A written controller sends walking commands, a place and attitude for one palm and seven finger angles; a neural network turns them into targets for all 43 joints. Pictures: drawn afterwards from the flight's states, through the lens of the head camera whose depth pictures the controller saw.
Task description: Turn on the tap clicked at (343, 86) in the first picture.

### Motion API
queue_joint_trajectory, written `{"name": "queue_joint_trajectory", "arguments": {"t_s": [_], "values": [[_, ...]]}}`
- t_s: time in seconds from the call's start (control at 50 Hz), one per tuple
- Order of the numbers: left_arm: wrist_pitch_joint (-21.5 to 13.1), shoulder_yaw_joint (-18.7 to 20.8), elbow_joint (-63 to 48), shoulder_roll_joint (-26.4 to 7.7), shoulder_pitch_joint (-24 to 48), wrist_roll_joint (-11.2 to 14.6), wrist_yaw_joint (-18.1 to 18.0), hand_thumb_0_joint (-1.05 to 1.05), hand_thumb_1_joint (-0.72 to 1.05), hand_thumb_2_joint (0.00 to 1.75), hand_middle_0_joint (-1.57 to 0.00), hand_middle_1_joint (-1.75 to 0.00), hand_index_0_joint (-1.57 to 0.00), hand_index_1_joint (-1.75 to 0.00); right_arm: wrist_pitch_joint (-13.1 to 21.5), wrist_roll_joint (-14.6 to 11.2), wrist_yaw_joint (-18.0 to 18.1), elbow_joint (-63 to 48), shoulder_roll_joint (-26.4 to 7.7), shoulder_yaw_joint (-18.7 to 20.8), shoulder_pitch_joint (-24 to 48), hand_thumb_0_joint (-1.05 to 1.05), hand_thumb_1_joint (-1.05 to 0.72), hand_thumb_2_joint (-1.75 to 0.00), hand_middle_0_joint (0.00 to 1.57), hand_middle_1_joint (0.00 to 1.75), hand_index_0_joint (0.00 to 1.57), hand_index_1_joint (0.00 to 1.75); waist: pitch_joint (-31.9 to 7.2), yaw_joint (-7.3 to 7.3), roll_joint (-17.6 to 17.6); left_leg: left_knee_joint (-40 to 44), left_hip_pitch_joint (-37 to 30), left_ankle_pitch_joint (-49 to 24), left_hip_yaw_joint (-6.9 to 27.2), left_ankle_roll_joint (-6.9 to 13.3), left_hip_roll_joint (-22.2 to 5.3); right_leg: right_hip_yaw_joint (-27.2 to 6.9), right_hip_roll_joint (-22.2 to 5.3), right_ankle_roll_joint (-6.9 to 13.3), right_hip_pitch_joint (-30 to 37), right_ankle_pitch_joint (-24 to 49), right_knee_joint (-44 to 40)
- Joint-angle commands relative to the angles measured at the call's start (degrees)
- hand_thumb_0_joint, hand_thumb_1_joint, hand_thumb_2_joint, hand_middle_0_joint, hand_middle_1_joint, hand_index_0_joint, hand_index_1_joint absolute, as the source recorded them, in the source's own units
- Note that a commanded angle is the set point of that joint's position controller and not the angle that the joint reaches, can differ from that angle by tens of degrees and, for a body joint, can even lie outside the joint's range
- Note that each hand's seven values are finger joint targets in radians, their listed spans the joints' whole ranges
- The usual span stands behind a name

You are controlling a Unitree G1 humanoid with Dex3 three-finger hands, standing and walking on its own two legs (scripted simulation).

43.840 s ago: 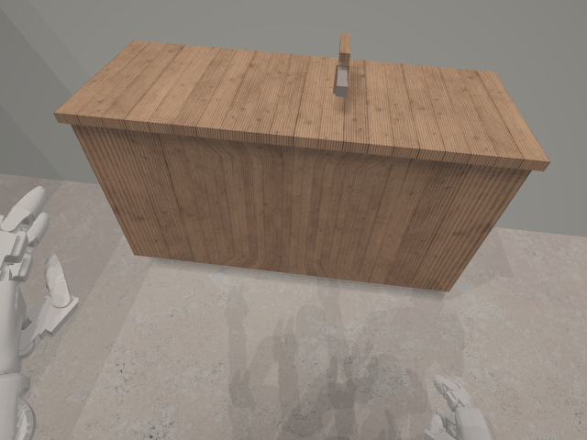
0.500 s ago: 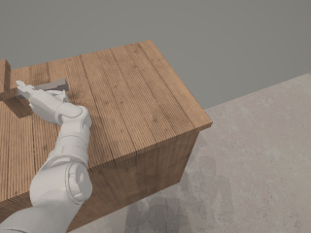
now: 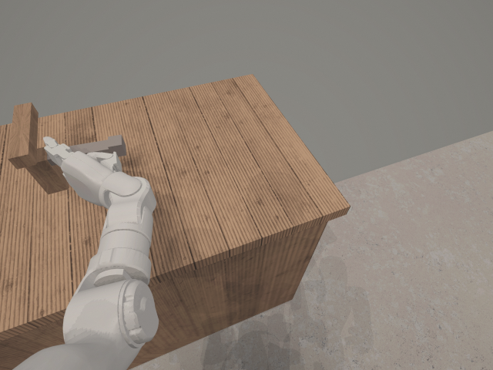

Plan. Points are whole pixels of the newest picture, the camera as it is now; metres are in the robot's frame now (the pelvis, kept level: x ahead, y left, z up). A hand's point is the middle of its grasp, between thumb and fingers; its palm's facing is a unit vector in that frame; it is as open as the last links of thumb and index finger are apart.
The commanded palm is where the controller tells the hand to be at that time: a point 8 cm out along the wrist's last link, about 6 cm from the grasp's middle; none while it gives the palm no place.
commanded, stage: lift the hand up off the lever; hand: left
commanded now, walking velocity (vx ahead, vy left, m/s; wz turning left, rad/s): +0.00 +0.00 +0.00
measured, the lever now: (117, 146) +0.50 +0.23 +0.07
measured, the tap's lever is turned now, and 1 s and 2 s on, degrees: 84 80 80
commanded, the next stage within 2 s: draw the hand back beside the body in 0.84 s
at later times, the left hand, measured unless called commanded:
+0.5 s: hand (103, 144) +0.44 +0.21 +0.14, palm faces +0.83 -0.55 -0.08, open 7.8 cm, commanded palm +0.38 +0.21 +0.14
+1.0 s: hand (114, 141) +0.44 +0.20 +0.14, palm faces +0.78 -0.61 -0.11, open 7.8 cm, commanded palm +0.37 +0.21 +0.14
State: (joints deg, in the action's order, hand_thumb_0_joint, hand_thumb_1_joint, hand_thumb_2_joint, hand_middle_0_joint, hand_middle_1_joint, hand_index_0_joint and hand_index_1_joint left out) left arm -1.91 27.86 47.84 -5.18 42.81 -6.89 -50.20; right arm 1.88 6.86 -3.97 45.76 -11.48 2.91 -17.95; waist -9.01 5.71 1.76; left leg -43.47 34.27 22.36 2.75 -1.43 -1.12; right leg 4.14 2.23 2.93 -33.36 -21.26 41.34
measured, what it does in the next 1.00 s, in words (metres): stands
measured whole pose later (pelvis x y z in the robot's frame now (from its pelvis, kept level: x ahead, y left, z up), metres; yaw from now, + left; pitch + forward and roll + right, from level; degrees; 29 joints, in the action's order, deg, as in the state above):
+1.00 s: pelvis -0.02 -0.02 +0.01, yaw +1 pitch +10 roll +0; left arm 2.6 22.1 45.4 -7.1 44.8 -6.5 -46.0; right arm 0.9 4.4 -0.7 46.0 -12.6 2.4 -15.9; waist -7.0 3.8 1.7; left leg -37.7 29.1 18.4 3.2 -2.3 -1.2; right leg 4.6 2.3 4.0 -28.9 -18.4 37.4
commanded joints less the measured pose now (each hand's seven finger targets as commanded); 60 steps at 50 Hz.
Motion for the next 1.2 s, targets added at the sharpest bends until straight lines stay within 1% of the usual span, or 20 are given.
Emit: {"name": "queue_joint_trajectory", "arguments": {"t_s": [0.0,0.14,0.18,0.26,0.34,0.42,0.44,0.52,0.6,0.74,0.8,0.92,0.94,0.96,0.98,1.04,1.08,1.12,1.14,1.18], "values": [[-4.3,-5.5,-17.8,-11.8,31.2,-4.3,-1.5,0.0,0.9,0.9,-0.15,-0.15,-0.15,-0.15,1.8,-0.1,0.2,-4.6,-8.0,2.6,-1.5,0.0,-0.9,-0.9,0.2,0.3,0.2,0.3,-21.2,-0.04,3.3,2.3,-11.3,-26.5,-1.7,0.8,1.2,-0.4,-0.9,-1.7,11.9,24.2,-3.5],[-3.1,-3.6,-21.5,-14.4,29.8,-4.6,-1.5,0.0,0.9,0.9,-0.15,-0.15,-0.15,-0.15,2.1,-0.1,0.6,-4.8,-8.0,2.7,-1.4,0.0,-0.9,-0.9,0.2,0.3,0.2,0.3,-24.0,-1.6,4.2,2.1,-13.4,-31.6,-1.3,0.1,1.0,-0.3,-1.0,-1.5,14.0,27.4,-2.9],[-2.7,-7.0,-24.0,-10.5,29.6,-4.3,-1.0,0.0,0.9,0.9,-0.15,-0.15,-0.15,-0.15,2.3,-0.3,0.4,-5.1,-7.5,2.7,-1.1,0.0,-0.9,-0.9,0.2,0.3,0.2,0.3,-24.5,-1.29,4.9,1.8,-15.4,-35.0,-1.5,-0.4,0.6,-0.1,-0.9,-1.5,13.7,28.5,-2.8],[-1.8,-7.8,-28.7,-9.9,29.7,-3.9,-0.9,0.0,0.9,0.9,-0.15,-0.15,-0.15,-0.15,2.9,-0.5,0.3,-5.1,-7.4,2.8,-0.3,0.0,-0.9,-0.9,0.2,0.3,0.2,0.3,-24.9,-1.75,7.0,1.7,-17.5,-37.1,-1.1,-0.9,0.3,-0.1,-0.8,-1.4,13.2,28.3,-2.9],[-0.2,-6.4,-26.1,-12.4,30.0,-4.0,-0.8,0.0,0.9,0.9,-0.15,-0.15,-0.15,-0.15,3.0,-0.8,1.2,-4.4,-7.8,2.6,1.2,0.0,-0.9,-0.9,0.2,0.3,0.2,0.3,-20.7,-1.26,3.1,3.5,-13.3,-28.4,-1.4,0.0,0.9,-0.4,-1.4,-1.5,15.3,26.2,-4.4],[3.3,-9.8,-18.4,-6.8,26.7,-1.4,0.5,0.0,0.9,0.9,-0.15,-0.15,-0.15,-0.15,2.8,-1.6,1.8,-4.8,-7.7,1.8,2.6,0.0,-0.9,-0.9,0.2,0.3,0.2,0.3,-15.7,-0.78,-1.1,6.1,-10.6,-21.2,-2.4,1.0,1.8,-0.6,-1.7,-2.0,15.9,22.7,-7.3],[4.1,-7.0,-14.8,-9.2,24.5,-1.1,0.5,0.0,0.9,0.9,-0.15,-0.15,-0.15,-0.15,2.5,-1.8,2.1,-4.4,-8.1,1.9,2.5,0.0,-0.9,-0.9,0.2,0.3,0.2,0.3,-14.5,-1.54,-2.0,6.9,-10.1,-19.8,-2.0,1.1,1.9,-0.5,-1.7,-1.8,16.1,20.9,-8.0],[5.1,-9.1,-11.8,-5.9,25.9,0.3,0.4,0.0,0.9,0.9,-0.15,-0.15,-0.15,-0.15,2.4,-2.4,2.1,-4.9,-7.9,1.2,3.4,0.0,-0.9,-0.9,0.2,0.3,0.2,0.3,-11.7,-1.26,-4.5,8.8,-9.3,-16.0,-2.5,1.7,2.3,-1.1,-2.2,-2.4,15.9,17.6,-10.6],[4.0,-7.0,-11.0,-8.6,28.1,-0.7,-0.5,0.0,0.9,0.9,-0.15,-0.15,-0.15,-0.15,2.1,-2.3,2.2,-5.0,-7.8,1.1,3.8,0.0,-0.9,-0.9,0.2,0.3,0.2,0.3,-11.7,-1.51,-5.8,9.1,-8.6,-14.7,-2.6,2.1,2.4,-1.7,-2.7,-2.7,16.2,16.7,-11.4],[1.3,-4.7,-13.9,-13.0,31.7,-3.1,-1.4,0.0,0.9,0.9,-0.15,-0.15,-0.15,-0.15,1.8,-1.8,2.8,-5.0,-7.5,1.6,3.7,0.0,-0.9,-0.9,0.2,0.3,0.2,0.3,-15.9,-1.88,-2.4,8.0,-8.7,-15.1,-2.6,2.4,2.5,-2.4,-2.8,-2.6,17.0,18.4,-10.0],[1.3,-6.8,-12.4,-11.5,33.2,-2.8,-0.8,0.0,0.9,0.9,-0.15,-0.15,-0.15,-0.15,1.6,-2.0,3.0,-5.0,-7.5,1.4,3.5,0.0,-0.9,-0.9,0.2,0.3,0.2,0.3,-15.2,-0.46,-2.4,7.6,-8.6,-14.7,-2.9,2.5,2.4,-2.6,-3.0,-2.9,16.3,18.6,-10.1],[0.8,-6.5,-12.5,-11.0,31.2,-1.4,-0.3,0.0,0.9,0.9,-0.15,-0.15,-0.15,-0.15,1.7,-1.9,2.8,-5.2,-7.8,1.7,2.4,0.0,-0.9,-0.9,0.2,0.3,0.2,0.3,-17.7,-1.03,-2.2,7.6,-9.6,-16.6,-2.8,2.3,2.6,-2.1,-2.5,-2.7,17.5,20.8,-9.4],[0.7,-15.2,-17.1,-10.6,26.6,-3.8,8.4,0.0,0.9,0.9,-0.15,-0.15,-0.15,-0.15,0.3,-2.6,4.0,-6.2,-9.0,2.0,2.1,0.0,-0.9,-0.9,0.2,0.3,0.2,0.3,-18.7,-0.55,-2.1,7.5,-11.9,-19.1,-3.8,2.7,2.4,-3.3,-2.0,-2.0,19.6,26.1,-7.9],[0.1,-11.8,-20.4,-14.4,24.4,-2.3,12.3,0.0,0.9,0.9,-0.15,-0.16,-0.15,-0.16,0.1,-3.7,4.8,-7.9,-9.0,2.2,1.2,0.0,-0.9,-0.9,0.2,0.3,0.2,0.3,-21.5,-1.74,-1.4,7.6,-13.6,-21.4,-4.3,3.2,2.5,-3.8,-2.1,-1.8,22.5,30.0,-8.5],[-0.4,-13.7,-24.5,-14.0,22.4,-1.5,15.7,0.0,0.9,0.9,-0.15,-0.16,-0.15,-0.16,-0.3,-4.3,5.5,-8.9,-8.7,1.8,1.2,0.0,-0.9,-0.9,0.2,0.3,0.2,0.3,-22.5,-2.55,-0.9,8.5,-14.8,-22.9,-4.5,3.3,2.6,-4.2,-2.1,-1.9,25.0,33.2,-8.5],[-1.6,-11.1,-27.9,-16.4,5.5,4.4,26.5,0.0,0.9,0.9,-0.16,-0.17,-0.16,-0.17,-1.1,-6.2,6.9,-10.9,-8.5,1.1,2.0,0.0,-0.9,-0.9,0.2,0.3,0.2,0.3,-18.1,-5.76,-3.4,11.2,-15.7,-24.2,-4.4,3.2,2.0,-4.2,-1.7,-2.0,29.3,37.5,-10.1],[-1.4,-9.3,-31.6,-17.0,-0.9,9.0,30.5,0.0,0.9,0.9,-0.16,-0.17,-0.16,-0.17,-1.3,-7.6,7.7,-12.7,-8.0,0.3,3.7,0.0,-0.9,-0.9,0.2,0.3,0.2,0.3,-14.1,-7.29,-5.5,13.2,-15.6,-22.0,-4.8,3.2,1.8,-4.8,-2.2,-2.8,31.3,37.1,-12.1],[0.0,-7.6,-36.6,-17.4,-3.7,10.8,29.5,0.0,0.9,0.9,-0.16,-0.18,-0.16,-0.18,-1.0,-8.2,8.1,-13.9,-7.7,-0.4,6.4,0.0,-0.9,-0.9,0.2,0.3,0.2,0.3,-10.8,-8.21,-5.9,14.8,-16.1,-19.5,-5.0,3.2,1.8,-5.1,-2.5,-3.3,31.2,33.0,-14.1],[-1.3,-7.7,-33.7,-28.5,-11.9,8.4,34.2,0.0,0.9,0.9,-0.16,-0.18,-0.16,-0.18,-0.8,-8.3,6.9,-11.8,-8.1,0.1,3.8,0.0,-0.9,-0.9,0.2,0.3,0.2,0.3,-7.9,-6.97,-2.5,17.5,-19.7,-18.3,-4.8,3.3,0.6,-5.5,-3.3,-2.8,32.0,30.5,-14.8],[-3.7,-9.4,-40.7,-28.1,-9.5,10.4,38.4,0.0,0.9,0.9,-0.16,-0.19,-0.16,-0.19,-0.2,-9.0,6.6,-14.3,-7.9,-0.3,6.8,0.0,-0.9,-0.9,0.2,0.3,0.2,0.3,-4.6,-6.74,-1.4,19.2,-22.2,-18.2,-5.5,3.9,1.0,-6.0,-3.0,-2.6,31.7,27.9,-17.3]]}}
